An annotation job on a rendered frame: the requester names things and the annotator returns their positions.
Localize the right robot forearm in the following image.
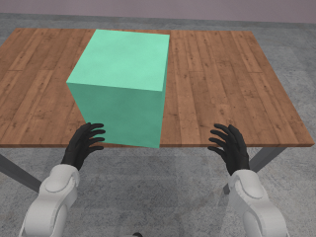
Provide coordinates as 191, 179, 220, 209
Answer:
228, 169, 290, 237

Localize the robot left hand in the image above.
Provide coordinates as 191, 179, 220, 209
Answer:
60, 122, 106, 171

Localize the robot right hand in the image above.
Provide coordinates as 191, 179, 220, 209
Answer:
207, 123, 250, 176

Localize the left robot forearm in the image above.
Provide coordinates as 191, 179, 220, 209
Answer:
18, 164, 80, 237

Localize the carton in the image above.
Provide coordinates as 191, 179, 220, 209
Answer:
66, 29, 170, 149

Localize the table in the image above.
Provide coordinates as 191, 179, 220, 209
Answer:
0, 28, 315, 195

